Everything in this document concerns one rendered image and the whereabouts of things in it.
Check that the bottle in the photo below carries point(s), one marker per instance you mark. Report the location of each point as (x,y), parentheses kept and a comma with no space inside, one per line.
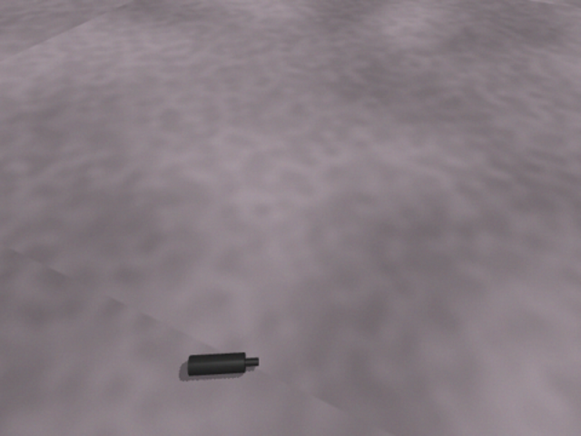
(223,363)

